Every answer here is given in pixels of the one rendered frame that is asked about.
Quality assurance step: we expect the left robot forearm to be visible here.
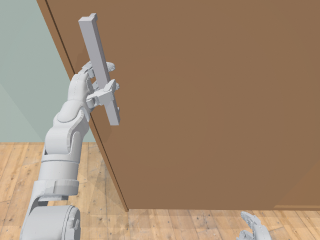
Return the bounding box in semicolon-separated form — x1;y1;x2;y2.
19;100;91;240

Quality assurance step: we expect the robot left hand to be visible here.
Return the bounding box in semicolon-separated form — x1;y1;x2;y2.
67;61;120;113

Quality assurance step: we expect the robot right hand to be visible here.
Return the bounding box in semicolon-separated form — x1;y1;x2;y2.
236;211;273;240

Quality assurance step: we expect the handle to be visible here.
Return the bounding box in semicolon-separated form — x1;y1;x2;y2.
78;13;121;126

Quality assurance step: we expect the wardrobe door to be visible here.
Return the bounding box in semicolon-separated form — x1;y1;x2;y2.
47;0;320;211
277;160;320;206

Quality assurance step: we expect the robot left upper arm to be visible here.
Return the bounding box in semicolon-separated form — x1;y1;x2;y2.
21;205;81;240

